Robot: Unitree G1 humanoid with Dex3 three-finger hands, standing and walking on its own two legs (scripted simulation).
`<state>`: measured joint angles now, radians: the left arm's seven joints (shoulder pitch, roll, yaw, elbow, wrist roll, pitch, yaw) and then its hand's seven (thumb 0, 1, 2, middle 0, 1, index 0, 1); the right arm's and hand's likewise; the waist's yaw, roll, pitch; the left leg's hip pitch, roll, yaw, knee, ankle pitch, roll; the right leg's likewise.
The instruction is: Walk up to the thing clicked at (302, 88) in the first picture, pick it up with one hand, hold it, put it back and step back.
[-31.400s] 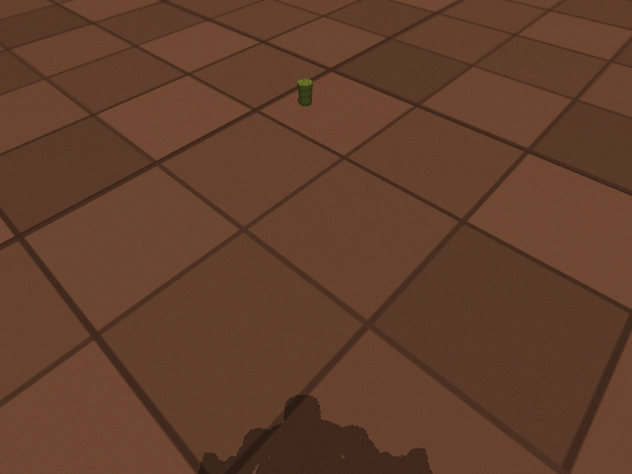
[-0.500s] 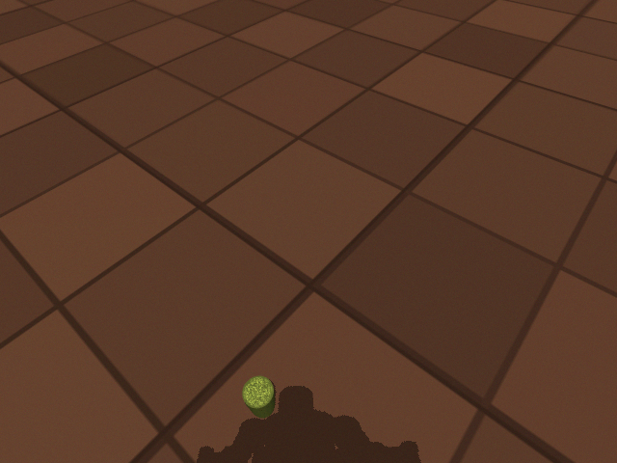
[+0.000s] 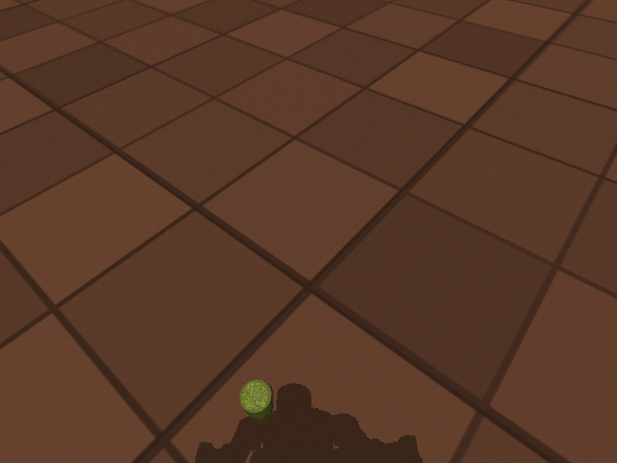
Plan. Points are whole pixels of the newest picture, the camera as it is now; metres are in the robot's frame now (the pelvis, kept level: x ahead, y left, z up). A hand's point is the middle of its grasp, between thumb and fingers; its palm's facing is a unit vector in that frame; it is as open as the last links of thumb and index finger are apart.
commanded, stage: stand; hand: left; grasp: from the side
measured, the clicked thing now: (258, 403) +0.41 +0.18 -0.71
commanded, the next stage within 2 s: step back in 0.20 s
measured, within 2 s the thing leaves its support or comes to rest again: neither
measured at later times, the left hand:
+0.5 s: hand out of the picture +0.06 +0.27 -0.17, palm faces -0.01 -0.92 -0.40, open 7.4 cm
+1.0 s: hand out of the picture +0.01 +0.31 -0.18, palm faces -0.06 -0.93 -0.36, open 7.4 cm
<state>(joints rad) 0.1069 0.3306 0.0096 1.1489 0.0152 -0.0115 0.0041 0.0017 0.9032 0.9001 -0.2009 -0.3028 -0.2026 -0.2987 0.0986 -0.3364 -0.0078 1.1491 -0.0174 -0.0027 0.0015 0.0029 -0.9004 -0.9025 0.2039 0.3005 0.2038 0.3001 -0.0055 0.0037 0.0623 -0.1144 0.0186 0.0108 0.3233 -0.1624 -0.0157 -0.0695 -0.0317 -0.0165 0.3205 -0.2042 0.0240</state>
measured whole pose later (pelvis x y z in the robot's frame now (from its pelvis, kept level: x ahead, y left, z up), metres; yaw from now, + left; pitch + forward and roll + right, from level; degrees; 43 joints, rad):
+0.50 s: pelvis -0.04 -0.01 -0.02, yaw +1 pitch -2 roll +0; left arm 0.07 0.37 0.06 1.00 0.01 0.02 0.00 0.00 0.90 0.90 -0.20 -0.30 -0.20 -0.30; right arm 0.05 -0.40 -0.05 1.01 0.00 0.05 0.02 0.00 -0.90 -0.90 0.20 0.30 0.20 0.30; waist -0.02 0.02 0.18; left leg -0.35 0.02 -0.03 0.64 -0.27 0.01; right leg -0.29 -0.03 -0.04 0.61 -0.29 0.00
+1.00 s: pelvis -0.12 +0.06 -0.02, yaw -1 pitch -1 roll -1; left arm 0.10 0.38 0.06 0.87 0.01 0.05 0.02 0.00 0.90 0.90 -0.20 -0.30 -0.20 -0.30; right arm 0.15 -0.34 -0.05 0.89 -0.02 0.03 -0.02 0.00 -0.90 -0.90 0.21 0.30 0.21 0.30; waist -0.03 -0.04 0.20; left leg -0.28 -0.03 0.04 0.59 -0.30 0.07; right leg -0.39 0.08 0.12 0.95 -0.46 0.01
